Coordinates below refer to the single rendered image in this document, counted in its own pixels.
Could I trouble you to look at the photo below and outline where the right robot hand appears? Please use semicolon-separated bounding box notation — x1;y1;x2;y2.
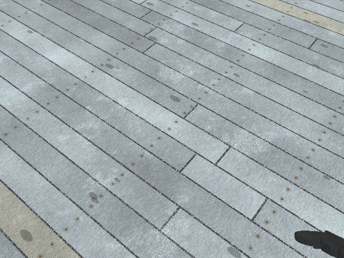
295;231;344;258

